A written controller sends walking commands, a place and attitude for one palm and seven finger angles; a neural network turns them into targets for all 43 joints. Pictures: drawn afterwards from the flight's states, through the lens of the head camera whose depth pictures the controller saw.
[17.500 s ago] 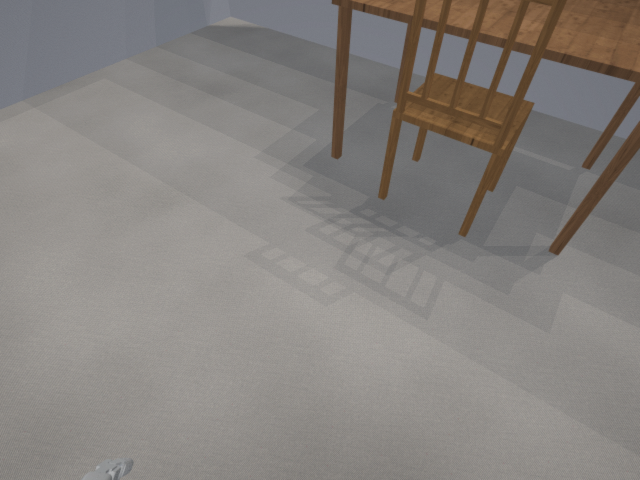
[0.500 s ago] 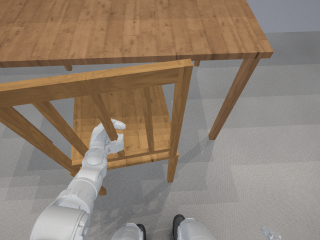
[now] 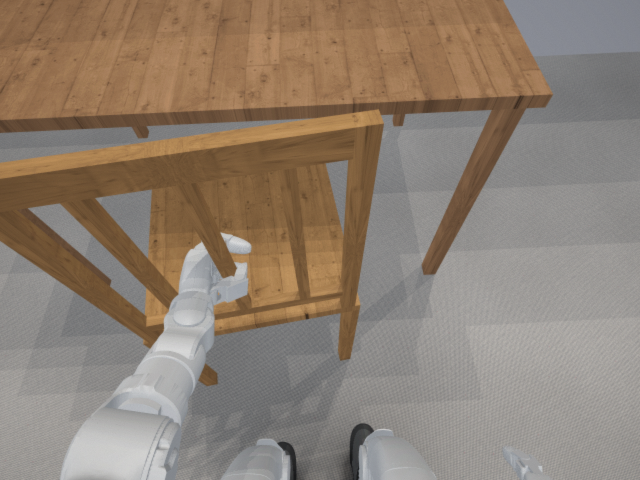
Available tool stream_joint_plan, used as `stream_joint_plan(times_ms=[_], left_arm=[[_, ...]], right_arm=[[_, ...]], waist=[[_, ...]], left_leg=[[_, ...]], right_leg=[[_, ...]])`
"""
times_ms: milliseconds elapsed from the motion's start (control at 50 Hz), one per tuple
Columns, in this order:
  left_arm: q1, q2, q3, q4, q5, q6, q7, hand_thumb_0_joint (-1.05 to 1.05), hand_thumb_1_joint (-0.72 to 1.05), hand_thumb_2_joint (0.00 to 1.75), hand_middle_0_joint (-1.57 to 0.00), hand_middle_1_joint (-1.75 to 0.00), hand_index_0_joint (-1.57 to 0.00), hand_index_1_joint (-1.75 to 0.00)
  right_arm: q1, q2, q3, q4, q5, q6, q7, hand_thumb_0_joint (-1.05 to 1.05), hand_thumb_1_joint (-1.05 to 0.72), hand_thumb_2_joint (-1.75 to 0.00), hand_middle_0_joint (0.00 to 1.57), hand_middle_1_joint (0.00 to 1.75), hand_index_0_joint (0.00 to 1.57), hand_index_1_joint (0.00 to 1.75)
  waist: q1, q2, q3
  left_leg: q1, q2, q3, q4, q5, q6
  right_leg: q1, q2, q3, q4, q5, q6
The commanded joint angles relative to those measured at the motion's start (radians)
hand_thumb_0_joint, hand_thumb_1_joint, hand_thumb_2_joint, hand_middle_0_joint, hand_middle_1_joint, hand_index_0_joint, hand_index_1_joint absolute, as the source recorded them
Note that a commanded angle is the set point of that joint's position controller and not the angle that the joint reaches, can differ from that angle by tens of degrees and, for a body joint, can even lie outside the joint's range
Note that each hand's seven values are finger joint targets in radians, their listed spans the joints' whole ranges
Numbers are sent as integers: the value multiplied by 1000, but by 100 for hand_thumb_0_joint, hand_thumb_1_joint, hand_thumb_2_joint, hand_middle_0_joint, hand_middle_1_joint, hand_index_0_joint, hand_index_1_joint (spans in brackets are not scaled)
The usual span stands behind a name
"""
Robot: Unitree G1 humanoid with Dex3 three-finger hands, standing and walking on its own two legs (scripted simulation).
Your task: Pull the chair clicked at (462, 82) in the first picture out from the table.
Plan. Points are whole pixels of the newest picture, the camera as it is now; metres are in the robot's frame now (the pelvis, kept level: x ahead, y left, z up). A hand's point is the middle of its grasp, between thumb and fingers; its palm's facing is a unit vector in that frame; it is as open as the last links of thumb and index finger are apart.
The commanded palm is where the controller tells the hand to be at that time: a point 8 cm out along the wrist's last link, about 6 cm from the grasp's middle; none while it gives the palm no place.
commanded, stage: step backward, pulling the chair out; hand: left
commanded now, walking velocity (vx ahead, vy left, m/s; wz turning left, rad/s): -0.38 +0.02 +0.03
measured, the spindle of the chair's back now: (222, 258) +0.40 +0.14 -0.03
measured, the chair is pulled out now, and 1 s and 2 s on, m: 0.17 0.18 0.33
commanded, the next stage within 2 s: none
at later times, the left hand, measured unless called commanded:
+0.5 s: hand (240, 280) +0.38 +0.12 -0.05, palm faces +0.02 -0.98 -0.20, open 5.4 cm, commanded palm +0.38 +0.17 -0.05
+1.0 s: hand (240, 284) +0.37 +0.12 -0.05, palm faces +0.05 -0.98 -0.19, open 5.4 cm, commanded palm +0.37 +0.17 -0.05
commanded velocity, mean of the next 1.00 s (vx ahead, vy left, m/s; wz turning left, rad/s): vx -0.38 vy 0.03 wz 0.03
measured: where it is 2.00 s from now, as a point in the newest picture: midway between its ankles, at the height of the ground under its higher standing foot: outside the picture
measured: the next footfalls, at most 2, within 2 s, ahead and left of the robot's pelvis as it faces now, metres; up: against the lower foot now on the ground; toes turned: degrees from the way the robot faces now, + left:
left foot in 1.16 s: -0.07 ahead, +0.19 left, +0.00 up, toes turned +5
right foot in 1.38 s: +0.00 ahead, -0.08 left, +0.00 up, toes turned -1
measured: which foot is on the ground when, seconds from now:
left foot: down 0.00-0.86, up 0.88-1.00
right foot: down 0.00-1.00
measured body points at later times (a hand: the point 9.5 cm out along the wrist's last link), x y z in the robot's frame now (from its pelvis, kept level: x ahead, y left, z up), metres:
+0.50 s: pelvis +0.00 +0.00 +0.00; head +0.09 -0.02 +0.44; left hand +0.37 +0.17 -0.04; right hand +0.09 -0.27 -0.13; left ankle +0.06 +0.12 -0.72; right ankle +0.10 -0.10 -0.72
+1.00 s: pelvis -0.01 -0.01 +0.01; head +0.10 -0.03 +0.44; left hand +0.36 +0.17 -0.04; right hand +0.11 -0.27 -0.14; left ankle -0.02 +0.13 -0.69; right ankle +0.10 -0.10 -0.72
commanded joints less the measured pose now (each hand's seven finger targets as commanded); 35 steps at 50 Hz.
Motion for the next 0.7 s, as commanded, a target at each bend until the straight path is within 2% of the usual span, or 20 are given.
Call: stream_joint_plan(times_ms=[0,40,80,120,160,180,220,280,320,380,400,420,460,500,520,560,600,660,680], left_arm=[[-386,217,-6,-225,19,-54,23,0,90,90,-50,-145,-50,-145],[-393,191,-17,-238,15,-54,18,0,90,90,-50,-145,-50,-145],[-388,209,0,-233,16,-51,19,0,90,90,-50,-145,-50,-145],[-394,197,-9,-242,18,-48,12,0,90,90,-50,-145,-50,-145],[-401,192,-15,-247,18,-51,8,0,90,90,-50,-145,-50,-145],[-388,211,4,-229,18,-47,11,0,90,90,-50,-145,-50,-145],[-384,213,0,-230,19,-49,11,0,90,90,-50,-145,-50,-145],[-369,250,26,-207,20,-53,17,0,90,90,-50,-145,-50,-145],[-360,254,26,-214,21,-53,19,0,90,90,-50,-145,-50,-145],[-354,268,37,-204,18,-44,25,0,90,90,-50,-145,-50,-145],[-346,254,28,-210,20,-42,24,0,90,90,-50,-145,-50,-145],[-352,248,25,-227,21,-42,22,0,90,90,-50,-145,-50,-145],[-365,235,15,-252,21,-43,22,0,90,90,-50,-145,-50,-145],[-370,218,-3,-251,12,-33,23,0,90,90,-50,-145,-50,-145],[-386,208,-15,-258,9,-34,21,0,90,90,-50,-145,-50,-145],[-383,190,-19,-264,11,-39,17,0,90,90,-50,-145,-50,-145],[-389,175,-22,-278,7,-32,10,0,90,90,-50,-145,-50,-145],[-413,152,-31,-278,11,-36,-4,0,90,90,-50,-145,-50,-145],[-414,178,-6,-272,13,-34,-4,0,90,90,-50,-145,-50,-145]], right_arm=[[38,-153,-47,-95,-2,-35,-17,0,-90,-90,20,30,20,30],[16,-143,-44,-99,-6,-34,-19,0,-90,-90,20,30,20,30],[21,-151,-53,-92,-11,-35,-22,0,-90,-90,20,30,20,30],[25,-147,-54,-95,-13,-33,-18,0,-90,-90,20,30,20,30],[26,-141,-56,-95,-12,-33,-16,0,-90,-90,20,30,20,30],[32,-146,-62,-90,-14,-35,-19,0,-90,-90,20,30,20,30],[38,-142,-59,-95,-11,-37,-16,0,-90,-90,20,30,20,30],[55,-143,-64,-92,-10,-47,-16,0,-90,-90,20,30,20,30],[63,-139,-61,-92,-7,-50,-9,0,-90,-90,20,30,20,30],[62,-141,-60,-86,-4,-53,-7,0,-90,-90,20,30,20,30],[63,-140,-56,-84,-5,-53,-4,0,-90,-90,20,30,20,30],[56,-145,-56,-85,-6,-54,-4,0,-90,-90,20,30,20,30],[45,-151,-53,-92,-6,-52,-8,0,-90,-90,20,30,20,30],[44,-160,-55,-99,-2,-48,-10,0,-90,-90,20,30,20,30],[35,-158,-51,-110,0,-47,-10,0,-90,-90,20,30,20,30],[22,-151,-45,-109,-8,-50,-15,0,-90,-90,20,30,20,30],[15,-150,-47,-103,-15,-46,-17,0,-90,-90,20,30,20,30],[23,-140,-50,-94,-25,-45,-11,0,-90,-90,20,30,20,30],[28,-143,-56,-89,-30,-46,-14,0,-90,-90,20,30,20,30]], waist=[[19,11,-485],[29,54,-479],[28,68,-473],[30,85,-474],[26,68,-476],[26,43,-474],[24,15,-471],[14,-70,-445],[15,-86,-462],[16,-113,-464],[19,-108,-476],[21,-66,-486],[24,-34,-503],[25,-15,-485],[23,-27,-467],[32,39,-462],[43,123,-469],[40,124,-469],[40,106,-467]], left_leg=[[168,125,-121,-134,60,38],[121,156,-149,-159,85,57],[130,168,-156,-156,132,59],[118,168,-144,-134,141,52],[114,156,-127,-109,109,44],[118,151,-131,-100,98,42],[106,128,-110,-67,43,31],[145,69,-76,-2,-75,13],[170,40,-49,22,-136,5],[206,23,-34,40,-151,-1],[213,27,-36,19,-131,0],[217,38,-45,-10,-84,5],[204,73,-77,-59,33,17],[200,112,-110,-96,68,29],[192,125,-120,-117,32,37],[168,163,-151,-173,71,53],[172,219,-193,-194,192,74],[199,239,-184,-160,301,77],[210,242,-191,-152,326,79]], right_leg=[[239,-102,119,-85,-114,54],[263,-73,109,-13,-122,53],[269,-64,102,7,-85,46],[270,-69,112,20,-69,39],[260,-84,127,9,-73,30],[269,-89,132,-8,-70,26],[247,-120,158,-34,-94,16],[203,-174,216,-159,-168,-1],[210,-217,252,-223,-203,-5],[233,-254,250,-265,-184,-9],[254,-248,228,-249,-144,-5],[268,-233,209,-223,-97,3],[300,-187,169,-160,-13,26],[298,-161,146,-134,-45,34],[282,-148,139,-130,-127,37],[289,-96,108,-45,-138,46],[303,-62,87,50,-87,42],[291,-53,87,82,-106,31],[298,-51,85,76,-91,32]])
